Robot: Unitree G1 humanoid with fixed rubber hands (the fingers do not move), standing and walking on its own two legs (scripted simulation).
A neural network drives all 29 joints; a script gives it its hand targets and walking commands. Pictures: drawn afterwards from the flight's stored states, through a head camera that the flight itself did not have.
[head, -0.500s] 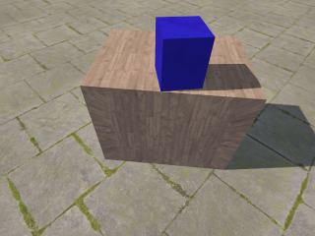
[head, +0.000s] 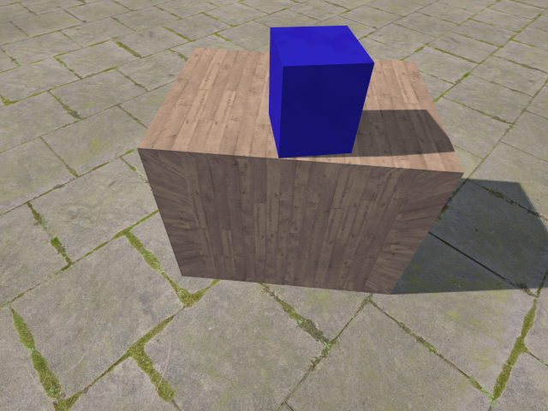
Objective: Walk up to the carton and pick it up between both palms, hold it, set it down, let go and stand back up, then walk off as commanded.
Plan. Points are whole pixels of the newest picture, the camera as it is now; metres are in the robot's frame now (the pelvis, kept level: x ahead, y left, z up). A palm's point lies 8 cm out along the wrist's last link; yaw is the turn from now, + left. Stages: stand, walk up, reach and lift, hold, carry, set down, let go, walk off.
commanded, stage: stand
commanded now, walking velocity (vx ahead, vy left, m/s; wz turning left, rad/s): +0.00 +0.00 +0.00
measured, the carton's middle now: (312, 92) +0.85 -0.09 +0.02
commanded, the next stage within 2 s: none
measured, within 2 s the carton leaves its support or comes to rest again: neither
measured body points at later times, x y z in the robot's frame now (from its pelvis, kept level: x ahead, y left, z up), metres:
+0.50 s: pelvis +0.00 +0.00 +0.00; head +0.01 -0.01 +0.45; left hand +0.08 +0.29 -0.13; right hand +0.08 -0.30 -0.14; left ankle -0.01 +0.10 -0.75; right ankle +0.00 -0.13 -0.75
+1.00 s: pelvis +0.00 -0.01 +0.00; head +0.02 -0.01 +0.45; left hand +0.08 +0.29 -0.13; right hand +0.08 -0.31 -0.14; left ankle -0.01 +0.10 -0.75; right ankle +0.00 -0.13 -0.75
